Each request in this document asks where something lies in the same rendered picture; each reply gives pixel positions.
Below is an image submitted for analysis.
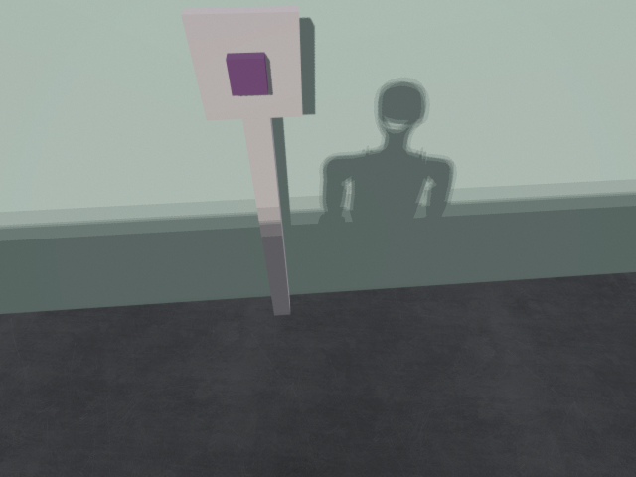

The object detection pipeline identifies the panel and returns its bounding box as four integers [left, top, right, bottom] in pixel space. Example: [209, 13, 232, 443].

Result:
[181, 6, 303, 316]

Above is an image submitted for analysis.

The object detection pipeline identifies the button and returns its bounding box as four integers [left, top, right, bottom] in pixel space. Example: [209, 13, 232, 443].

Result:
[226, 52, 268, 96]

